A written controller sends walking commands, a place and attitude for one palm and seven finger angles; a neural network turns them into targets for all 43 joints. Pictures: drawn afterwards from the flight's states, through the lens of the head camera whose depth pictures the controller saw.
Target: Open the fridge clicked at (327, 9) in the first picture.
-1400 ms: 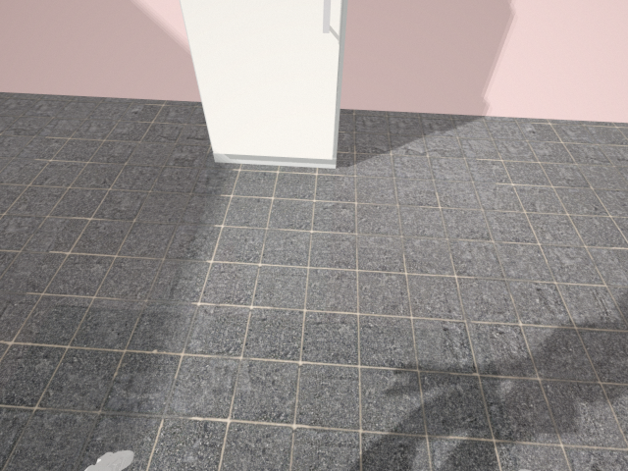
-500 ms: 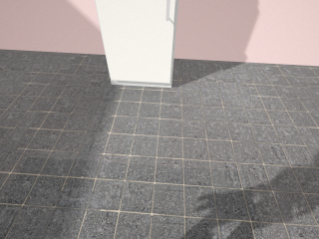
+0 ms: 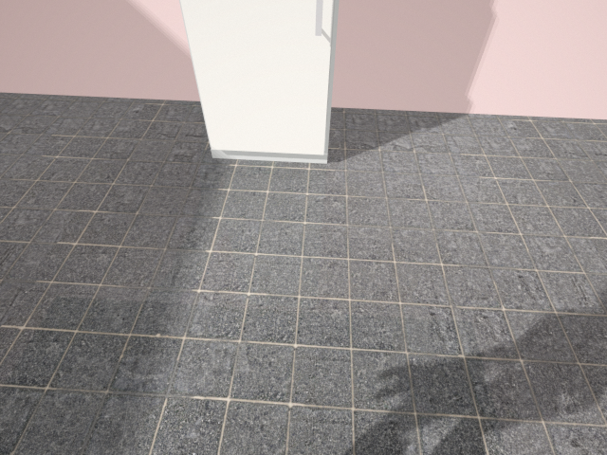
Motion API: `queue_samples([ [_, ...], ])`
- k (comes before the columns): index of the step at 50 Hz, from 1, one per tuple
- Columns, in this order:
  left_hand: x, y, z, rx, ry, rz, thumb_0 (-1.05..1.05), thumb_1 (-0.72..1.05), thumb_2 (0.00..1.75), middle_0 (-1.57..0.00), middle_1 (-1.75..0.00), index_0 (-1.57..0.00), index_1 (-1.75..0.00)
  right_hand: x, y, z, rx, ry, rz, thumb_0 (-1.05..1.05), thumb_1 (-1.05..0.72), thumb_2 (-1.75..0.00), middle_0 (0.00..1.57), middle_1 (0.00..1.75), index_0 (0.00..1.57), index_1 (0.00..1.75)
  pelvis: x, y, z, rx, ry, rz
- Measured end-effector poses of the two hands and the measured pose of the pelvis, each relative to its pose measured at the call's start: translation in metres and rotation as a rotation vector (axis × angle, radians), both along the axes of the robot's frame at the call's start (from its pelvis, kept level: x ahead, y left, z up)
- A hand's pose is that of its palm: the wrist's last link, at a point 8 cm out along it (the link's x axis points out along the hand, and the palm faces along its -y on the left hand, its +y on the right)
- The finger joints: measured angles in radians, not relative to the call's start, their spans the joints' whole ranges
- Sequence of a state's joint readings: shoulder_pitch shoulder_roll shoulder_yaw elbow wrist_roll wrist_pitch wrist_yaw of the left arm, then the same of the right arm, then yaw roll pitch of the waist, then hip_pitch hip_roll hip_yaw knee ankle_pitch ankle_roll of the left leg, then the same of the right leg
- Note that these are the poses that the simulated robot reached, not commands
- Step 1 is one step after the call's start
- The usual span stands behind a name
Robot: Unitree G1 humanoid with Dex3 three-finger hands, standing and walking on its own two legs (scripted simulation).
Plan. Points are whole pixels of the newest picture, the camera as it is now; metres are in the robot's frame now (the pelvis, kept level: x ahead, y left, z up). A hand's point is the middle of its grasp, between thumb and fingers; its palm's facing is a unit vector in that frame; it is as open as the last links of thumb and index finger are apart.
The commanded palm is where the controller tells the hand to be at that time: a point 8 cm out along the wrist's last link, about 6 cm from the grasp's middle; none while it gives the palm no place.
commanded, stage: look at it before walking up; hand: right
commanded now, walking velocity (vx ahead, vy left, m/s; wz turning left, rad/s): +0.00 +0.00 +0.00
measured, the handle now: out of the picture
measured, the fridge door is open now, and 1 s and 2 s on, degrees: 0 0 0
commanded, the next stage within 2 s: walk to a spot facing it in 0.04 s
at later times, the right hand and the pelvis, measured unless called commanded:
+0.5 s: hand out of the picture +0.05 -0.18 -0.19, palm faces -0.09 +0.98 -0.19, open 7.4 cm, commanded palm none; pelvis +0.07 +0.01 -0.02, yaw +7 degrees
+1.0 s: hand (427, 433) +0.22 -0.19 -0.21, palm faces -0.11 +0.98 -0.15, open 7.4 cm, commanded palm none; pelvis +0.28 -0.01 -0.03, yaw +12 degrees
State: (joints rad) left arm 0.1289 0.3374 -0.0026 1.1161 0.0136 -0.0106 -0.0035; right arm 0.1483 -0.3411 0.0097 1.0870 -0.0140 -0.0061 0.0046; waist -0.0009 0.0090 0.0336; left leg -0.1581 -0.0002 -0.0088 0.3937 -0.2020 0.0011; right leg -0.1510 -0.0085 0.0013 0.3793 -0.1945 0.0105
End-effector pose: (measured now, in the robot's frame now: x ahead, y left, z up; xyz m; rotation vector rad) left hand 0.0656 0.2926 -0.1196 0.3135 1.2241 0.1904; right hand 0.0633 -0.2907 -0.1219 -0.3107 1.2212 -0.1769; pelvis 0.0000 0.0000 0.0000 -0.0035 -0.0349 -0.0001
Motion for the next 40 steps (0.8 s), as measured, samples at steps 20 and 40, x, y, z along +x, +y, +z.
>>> queue_samples([
  [20,-0.016,-0.035,-0.025,-0.087,0.06,0.08,0.01,0.91,0.9,-0.2,-0.3,-0.2,-0.3,-0.016,0.032,-0.028,0.097,0.13,-0.014,0.0,-0.91,-0.89,0.2,0.3,0.2,0.3,0.037,-0.002,-0.011,-0.002,0.022,0.064],
  [40,0.147,-0.039,-0.029,-0.167,-0.028,0.167,0.01,0.91,0.9,-0.2,-0.3,-0.2,-0.3,0.019,0.094,-0.02,0.158,0.402,-0.056,0.0,-0.91,-0.89,0.2,0.3,0.2,0.3,0.175,0.015,-0.012,0.005,0.043,0.162],
])
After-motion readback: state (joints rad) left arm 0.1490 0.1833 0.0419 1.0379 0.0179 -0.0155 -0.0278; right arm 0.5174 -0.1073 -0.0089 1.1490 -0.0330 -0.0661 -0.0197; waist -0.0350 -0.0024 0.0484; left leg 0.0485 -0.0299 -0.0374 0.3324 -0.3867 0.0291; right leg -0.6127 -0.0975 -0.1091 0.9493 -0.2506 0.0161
